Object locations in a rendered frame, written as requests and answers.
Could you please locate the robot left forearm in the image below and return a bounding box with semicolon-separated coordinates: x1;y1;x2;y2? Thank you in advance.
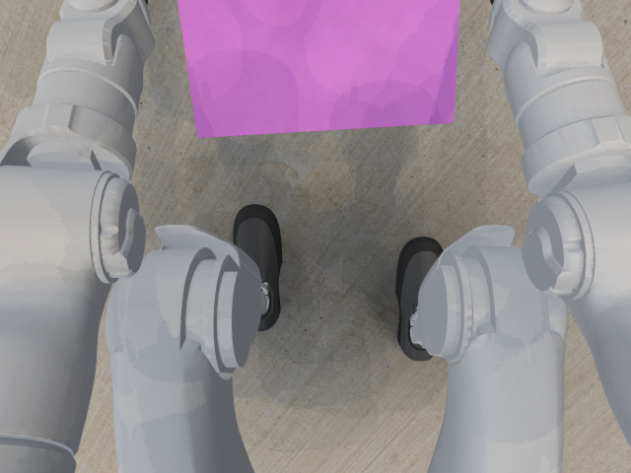
0;0;155;182

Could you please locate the robot right upper arm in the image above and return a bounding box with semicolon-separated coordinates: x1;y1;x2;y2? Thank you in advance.
522;181;631;447

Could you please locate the right robot thigh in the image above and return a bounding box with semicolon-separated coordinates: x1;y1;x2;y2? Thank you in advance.
426;245;566;473

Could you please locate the robot right forearm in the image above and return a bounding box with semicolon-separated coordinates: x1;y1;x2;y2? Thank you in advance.
486;0;631;198

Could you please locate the robot left upper arm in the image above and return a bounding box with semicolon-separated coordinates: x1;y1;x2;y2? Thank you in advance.
0;166;146;473

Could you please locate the left robot thigh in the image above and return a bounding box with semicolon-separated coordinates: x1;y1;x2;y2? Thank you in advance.
109;247;254;473

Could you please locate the carton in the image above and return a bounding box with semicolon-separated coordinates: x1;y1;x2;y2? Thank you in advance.
177;0;459;138

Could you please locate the robot thigh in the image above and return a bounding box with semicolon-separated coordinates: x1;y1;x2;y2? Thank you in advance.
426;245;566;473
109;247;254;473

